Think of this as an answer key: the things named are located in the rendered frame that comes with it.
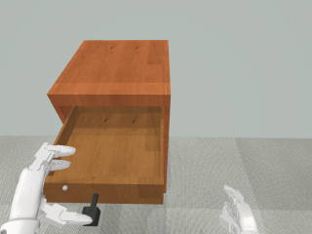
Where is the robot left forearm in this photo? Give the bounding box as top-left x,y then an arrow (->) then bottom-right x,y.
0,217 -> 41,234

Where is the cabinet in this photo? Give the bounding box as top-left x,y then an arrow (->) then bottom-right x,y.
47,40 -> 171,193

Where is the handle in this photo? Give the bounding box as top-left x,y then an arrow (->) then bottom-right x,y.
82,193 -> 101,227

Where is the drawer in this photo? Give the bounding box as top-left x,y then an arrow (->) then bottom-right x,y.
18,105 -> 164,205

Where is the right robot hand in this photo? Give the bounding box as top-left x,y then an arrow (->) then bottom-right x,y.
219,185 -> 258,234

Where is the left robot hand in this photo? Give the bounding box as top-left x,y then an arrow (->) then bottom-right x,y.
9,142 -> 93,229

